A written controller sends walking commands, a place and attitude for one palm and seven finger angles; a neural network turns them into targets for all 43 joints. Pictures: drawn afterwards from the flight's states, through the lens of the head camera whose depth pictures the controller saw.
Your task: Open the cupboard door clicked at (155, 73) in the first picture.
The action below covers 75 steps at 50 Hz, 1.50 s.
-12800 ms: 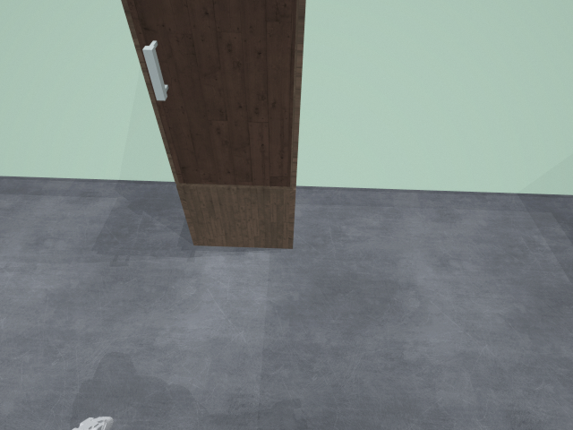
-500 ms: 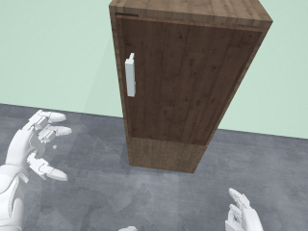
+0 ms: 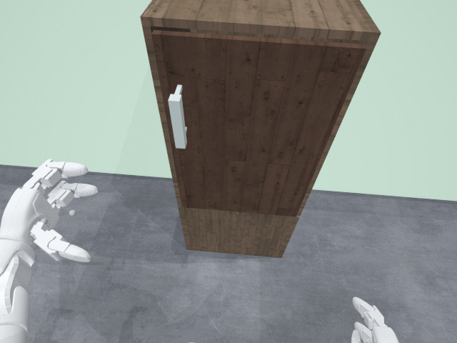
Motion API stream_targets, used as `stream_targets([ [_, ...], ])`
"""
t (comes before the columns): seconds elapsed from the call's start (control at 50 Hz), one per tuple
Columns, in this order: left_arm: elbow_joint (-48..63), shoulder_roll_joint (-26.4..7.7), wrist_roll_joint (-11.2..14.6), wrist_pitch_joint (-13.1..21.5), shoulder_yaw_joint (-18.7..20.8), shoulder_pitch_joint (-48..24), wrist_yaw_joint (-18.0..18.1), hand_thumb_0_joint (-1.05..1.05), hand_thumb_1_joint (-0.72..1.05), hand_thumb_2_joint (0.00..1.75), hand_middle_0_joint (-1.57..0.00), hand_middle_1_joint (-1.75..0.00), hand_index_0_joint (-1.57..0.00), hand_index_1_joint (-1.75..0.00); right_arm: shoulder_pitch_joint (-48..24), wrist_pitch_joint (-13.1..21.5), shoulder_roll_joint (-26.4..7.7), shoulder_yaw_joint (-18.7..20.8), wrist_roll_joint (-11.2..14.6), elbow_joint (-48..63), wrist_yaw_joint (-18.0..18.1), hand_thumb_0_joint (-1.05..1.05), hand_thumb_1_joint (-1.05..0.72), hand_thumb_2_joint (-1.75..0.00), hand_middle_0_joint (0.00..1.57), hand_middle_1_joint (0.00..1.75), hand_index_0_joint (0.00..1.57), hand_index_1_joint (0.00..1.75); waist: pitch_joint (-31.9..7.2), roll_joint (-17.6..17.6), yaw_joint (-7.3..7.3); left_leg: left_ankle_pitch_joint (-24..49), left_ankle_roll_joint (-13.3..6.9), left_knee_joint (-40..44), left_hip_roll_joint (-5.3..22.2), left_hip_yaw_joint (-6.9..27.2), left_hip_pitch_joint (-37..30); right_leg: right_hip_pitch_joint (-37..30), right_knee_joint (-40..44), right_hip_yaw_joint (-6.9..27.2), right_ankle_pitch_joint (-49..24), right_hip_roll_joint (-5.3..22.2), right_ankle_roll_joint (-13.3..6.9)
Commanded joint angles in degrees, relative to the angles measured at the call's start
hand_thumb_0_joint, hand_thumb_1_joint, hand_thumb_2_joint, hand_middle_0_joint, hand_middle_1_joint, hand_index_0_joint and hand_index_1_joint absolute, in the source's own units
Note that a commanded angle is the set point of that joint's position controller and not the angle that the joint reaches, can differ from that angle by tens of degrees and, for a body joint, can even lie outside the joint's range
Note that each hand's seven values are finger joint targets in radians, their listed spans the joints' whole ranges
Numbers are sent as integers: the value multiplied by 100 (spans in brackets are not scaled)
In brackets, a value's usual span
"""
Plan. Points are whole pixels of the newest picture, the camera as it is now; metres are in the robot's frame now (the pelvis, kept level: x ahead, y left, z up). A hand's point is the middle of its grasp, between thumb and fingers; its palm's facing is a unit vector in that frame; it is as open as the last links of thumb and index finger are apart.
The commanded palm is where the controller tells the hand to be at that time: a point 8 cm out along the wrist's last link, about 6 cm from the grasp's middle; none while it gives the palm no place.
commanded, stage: raise the hand with hooked fingers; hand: left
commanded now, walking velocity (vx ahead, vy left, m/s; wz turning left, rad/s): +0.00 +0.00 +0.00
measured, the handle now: (180, 117) +0.56 +0.15 +0.07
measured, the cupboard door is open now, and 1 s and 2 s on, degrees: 0 0 0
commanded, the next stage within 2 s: move the hooked fingers beside the handle in 0.14 s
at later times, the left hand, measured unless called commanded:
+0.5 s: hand (93, 199) +0.32 +0.25 +0.09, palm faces +0.00 -1.00 -0.02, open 14.0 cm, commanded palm +0.29 +0.30 +0.09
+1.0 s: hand (118, 166) +0.39 +0.23 +0.09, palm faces -0.03 -1.00 +0.00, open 14.0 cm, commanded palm +0.37 +0.28 +0.09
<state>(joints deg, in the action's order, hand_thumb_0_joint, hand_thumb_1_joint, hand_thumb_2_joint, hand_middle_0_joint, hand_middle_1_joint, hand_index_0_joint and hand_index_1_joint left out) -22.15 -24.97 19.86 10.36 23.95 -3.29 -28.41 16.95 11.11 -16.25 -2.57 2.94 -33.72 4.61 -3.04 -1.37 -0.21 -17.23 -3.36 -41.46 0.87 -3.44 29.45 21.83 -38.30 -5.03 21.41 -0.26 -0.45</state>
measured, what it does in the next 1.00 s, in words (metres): stands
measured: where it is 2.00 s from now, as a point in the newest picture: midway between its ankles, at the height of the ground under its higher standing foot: outside the picture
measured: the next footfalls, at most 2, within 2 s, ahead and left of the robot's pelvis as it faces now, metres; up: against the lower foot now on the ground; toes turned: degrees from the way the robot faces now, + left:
none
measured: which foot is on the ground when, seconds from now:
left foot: down 0.00-1.00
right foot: down 0.00-1.00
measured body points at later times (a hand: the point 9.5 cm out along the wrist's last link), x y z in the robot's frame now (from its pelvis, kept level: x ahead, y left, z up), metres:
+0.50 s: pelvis +0.00 -0.02 +0.00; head +0.02 -0.02 +0.45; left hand +0.31 +0.30 +0.10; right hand +0.14 -0.27 -0.09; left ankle +0.04 +0.08 -0.72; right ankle -0.02 -0.12 -0.72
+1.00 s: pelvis +0.00 -0.01 -0.01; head +0.05 -0.01 +0.44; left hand +0.39 +0.29 +0.09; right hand +0.09 -0.28 -0.11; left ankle +0.04 +0.08 -0.72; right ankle -0.02 -0.12 -0.72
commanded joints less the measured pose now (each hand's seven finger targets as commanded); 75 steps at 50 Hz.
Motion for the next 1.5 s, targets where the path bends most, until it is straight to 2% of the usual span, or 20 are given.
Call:
stream_targets([
  [0.0,1150,-1595,169,392,562,-1378,-34,0,-50,30,-30,-120,-30,-120,-325,276,-844,349,46,842,87,0,-90,-90,20,30,20,30,-1190,-511,-6,874,142,662,-4,647,-1522,427,521,195,-1027,-200,-134],
  [0.22,879,-1588,211,420,553,-1412,-119,0,-50,30,-30,-120,-30,-120,-366,258,-815,332,63,821,118,0,-90,-90,20,30,20,30,-1195,-198,-16,805,89,527,-56,515,-1305,355,555,320,-1120,-153,-63],
  [0.28,742,-1716,185,490,514,-2128,-98,0,-50,30,-30,-120,-30,-120,-340,222,-848,316,59,701,170,0,-90,-90,20,30,20,30,-995,-206,-138,643,90,467,-54,512,-1203,480,575,389,-960,-144,-56],
  [0.46,-1,-1778,11,605,404,-2689,-81,0,-50,30,-30,-120,-30,-120,-225,134,-849,334,73,595,171,0,-90,-90,20,30,20,30,-1438,-313,-102,773,76,383,-73,476,-1209,394,481,448,-1124,-97,-48],
  [0.58,-450,-1967,-14,561,537,-2912,-32,0,-50,30,-30,-120,-30,-120,-111,-25,-882,336,65,641,103,0,-90,-90,20,30,20,30,-1367,-163,-67,914,72,294,-83,409,-903,282,378,511,-1421,-103,-34],
  [0.64,-668,-1981,-82,623,450,-3421,-21,0,-50,30,-30,-120,-30,-120,-34,-102,-895,350,83,603,102,0,-90,-90,20,30,20,30,-1346,-172,-193,757,64,285,-75,405,-836,446,383,527,-1261,-105,-8],
  [0.68,-652,-2027,-86,714,479,-3480,-9,0,-50,30,-30,-120,-30,-120,31,-145,-904,374,71,621,98,0,-90,-90,20,30,20,30,-1529,-156,-149,914,53,235,-67,402,-920,370,316,530,-1396,-130,-29],
  [0.74,-618,-1840,-166,809,251,-3872,24,0,-50,30,-30,-120,-30,-120,133,-191,-899,399,69,535,81,0,-90,-90,20,30,20,30,-1726,-478,-257,1070,68,216,-40,458,-1246,633,254,433,-1457,-168,-56],
  [0.78,-787,-1851,-144,804,306,-3697,59,0,-50,30,-30,-120,-30,-120,200,-241,-933,411,56,551,67,0,-90,-90,20,30,20,30,-1761,-194,-185,1185,63,213,-37,483,-1183,504,218,405,-1554,-185,-81],
  [0.86,-1092,-1776,-277,747,187,-4081,181,0,-50,30,-30,-120,-30,-120,257,-357,-922,414,54,503,45,0,-90,-90,20,30,20,30,-1640,-213,-291,969,63,240,-21,483,-1087,745,239,392,-1339,-177,-46],
  [0.88,-1082,-1949,-256,776,353,-4154,207,0,-50,30,-30,-120,-30,-120,286,-383,-955,423,41,509,49,0,-90,-90,20,30,20,30,-1751,-152,-219,1113,65,207,-23,500,-1105,619,193,399,-1454,-191,-81],
  [0.92,-1130,-1903,-332,809,292,-4196,251,0,-50,30,-30,-120,-30,-120,322,-436,-930,423,35,511,25,0,-90,-90,20,30,20,30,-1845,-404,-220,1210,89,201,-11,492,-1210,702,163,385,-1508,-192,-82],
  [0.94,-1033,-1843,-373,857,192,-4410,292,0,-50,30,-30,-120,-30,-120,330,-450,-918,416,33,494,12,0,-90,-90,20,30,20,30,-1866,-525,-271,1283,98,198,3,526,-1331,793,148,364,-1506,-197,-91],
  [0.98,-1225,-1815,-355,887,209,-4493,348,0,-50,30,-30,-120,-30,-120,388,-505,-945,419,11,484,2,0,-90,-90,20,30,20,30,-1826,-170,-290,1297,92,177,20,578,-1264,812,122,322,-1480,-237,-102],
  [1.1,-1589,-1710,-524,949,6,-5064,443,0,-50,30,-30,-120,-30,-120,505,-643,-952,430,-4,399,-29,0,-90,-90,20,30,20,30,-1918,-514,-394,1386,138,129,67,640,-1446,1162,49,292,-1375,-233,-105],
  [1.18,-1995,-1713,-591,1001,-31,-5485,535,0,-50,30,-30,-120,-30,-120,602,-745,-971,424,-29,318,-38,0,-90,-90,20,30,20,30,-1863,-255,-500,1278,114,62,81,666,-1305,1291,24,280,-1266,-244,-103],
  [1.2,-2135,-1950,-628,1032,136,-5549,561,0,-50,30,-30,-120,-30,-120,650,-772,-1008,433,-38,289,-37,0,-90,-90,20,30,20,30,-1922,-199,-459,1243,129,62,88,682,-1248,1254,3,288,-1251,-240,-97],
  [1.26,-2262,-1727,-723,1137,-139,-6073,605,0,-50,30,-30,-120,-30,-120,710,-820,-988,427,-58,219,-50,0,-90,-90,20,30,20,30,-1998,-461,-585,1189,156,26,113,760,-1424,1556,-37,271,-1075,-232,-96],
  [1.44,-2765,-1954,-919,1261,-55,-6556,759,0,-50,30,-30,-120,-30,-120,987,-1028,-1024,440,-121,112,-115,0,-90,-90,20,30,20,30,-2441,-704,-636,1610,174,-191,138,775,-1469,1700,-227,281,-1300,-269,-93],
  [1.48,-2946,-1928,-908,1258,-27,-6568,806,0,-50,30,-30,-120,-30,-120,1069,-1084,-1037,452,-135,93,-130,0,-90,-90,20,30,20,30,-2373,-372,-692,1624,137,-234,148,784,-1364,1714,-220,266,-1310,-304,-84],
])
